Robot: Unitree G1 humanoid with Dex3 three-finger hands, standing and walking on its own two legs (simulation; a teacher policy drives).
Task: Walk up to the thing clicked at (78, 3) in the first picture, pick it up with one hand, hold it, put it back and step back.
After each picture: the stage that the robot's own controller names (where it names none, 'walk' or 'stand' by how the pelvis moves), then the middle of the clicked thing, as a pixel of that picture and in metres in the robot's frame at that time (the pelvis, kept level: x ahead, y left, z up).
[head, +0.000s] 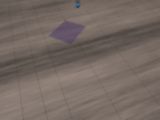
stand; (77, 3) +2.31 +0.06 -0.72
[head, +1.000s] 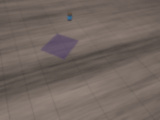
walk; (69, 16) +2.17 +0.12 -0.71
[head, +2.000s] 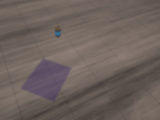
walk; (57, 32) +1.55 +0.21 -0.72
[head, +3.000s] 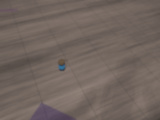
walk; (61, 65) +1.03 +0.19 -0.72
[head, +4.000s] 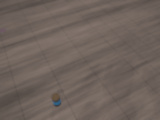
walk; (56, 100) +0.67 +0.23 -0.71
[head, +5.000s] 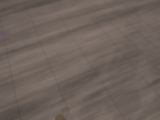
stand; out of the picture +0.44 +0.21 -0.70
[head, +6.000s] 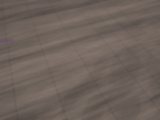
stand; out of the picture +0.40 +0.20 -0.72
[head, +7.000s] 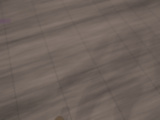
stand; out of the picture +0.35 +0.19 -0.69
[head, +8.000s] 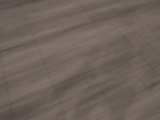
stand; out of the picture +0.38 +0.21 -0.70
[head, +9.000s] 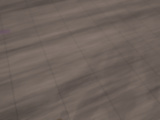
stand; out of the picture +0.41 +0.18 -0.70
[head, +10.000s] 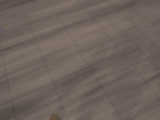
stand; out of the picture +0.40 +0.26 -0.70
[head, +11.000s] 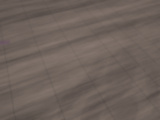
stand; out of the picture +0.41 +0.21 -0.72
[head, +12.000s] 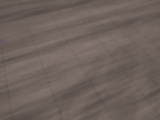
stand; out of the picture +0.39 +0.22 -0.73
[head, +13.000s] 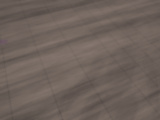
stand; out of the picture +0.39 +0.22 -0.73
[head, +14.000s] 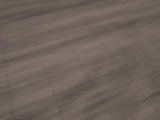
stand; out of the picture +0.39 +0.22 -0.73
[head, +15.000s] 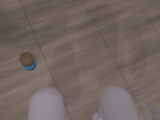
go down; (28, 61) +0.47 +0.24 -0.38
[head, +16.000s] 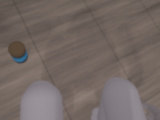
go down; (18, 53) +0.48 +0.25 -0.30
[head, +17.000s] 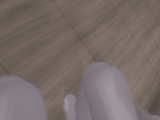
close in; out of the picture +0.46 +0.30 -0.23
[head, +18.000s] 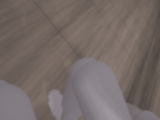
close; out of the picture +0.45 +0.31 -0.23
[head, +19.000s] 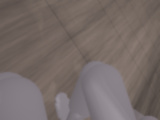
lift; out of the picture +0.42 +0.29 -0.22
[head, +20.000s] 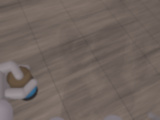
lift; (23, 84) +0.34 +0.20 -0.02
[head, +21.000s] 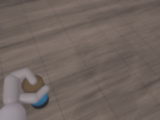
hold; (36, 92) +0.32 +0.17 +0.00
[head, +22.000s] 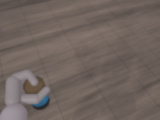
hold; (37, 93) +0.33 +0.17 -0.01
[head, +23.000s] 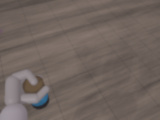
crouch; (37, 93) +0.33 +0.18 -0.01
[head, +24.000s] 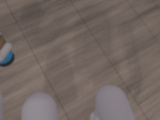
crouch; out of the picture +0.45 +0.25 -0.10
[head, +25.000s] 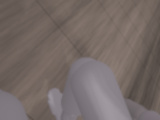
lower; out of the picture +0.45 +0.31 -0.23
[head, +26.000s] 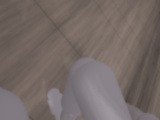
lower; out of the picture +0.44 +0.32 -0.23
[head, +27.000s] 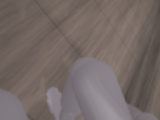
lower; out of the picture +0.45 +0.32 -0.23
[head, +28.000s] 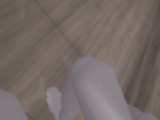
lower; out of the picture +0.45 +0.32 -0.23
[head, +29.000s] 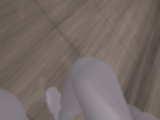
loosen; out of the picture +0.45 +0.33 -0.23
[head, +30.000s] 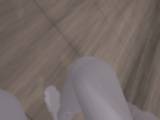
withdraw; out of the picture +0.44 +0.32 -0.24
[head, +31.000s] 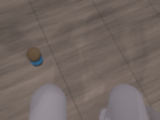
walk; (35, 57) +0.48 +0.24 -0.36
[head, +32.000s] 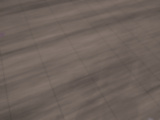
stand; out of the picture +0.40 +0.20 -0.66
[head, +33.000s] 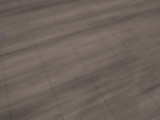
stand; out of the picture +0.42 +0.22 -0.67
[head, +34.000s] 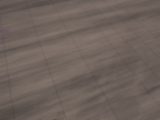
stand; out of the picture +0.42 +0.21 -0.68
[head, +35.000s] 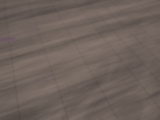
stand; out of the picture +0.42 +0.21 -0.72
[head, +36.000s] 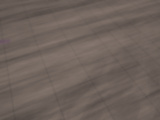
stand; out of the picture +0.40 +0.22 -0.73
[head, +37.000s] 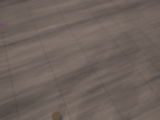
walk; (57, 118) +0.43 +0.21 -0.72
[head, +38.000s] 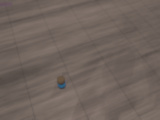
walk; (61, 82) +0.68 +0.17 -0.70
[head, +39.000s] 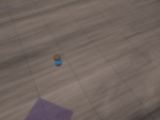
stand; (57, 60) +1.03 +0.30 -0.70
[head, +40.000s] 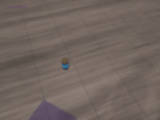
stand; (65, 63) +1.02 +0.18 -0.71
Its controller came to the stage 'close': yes
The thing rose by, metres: 0.71
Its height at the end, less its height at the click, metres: +0.00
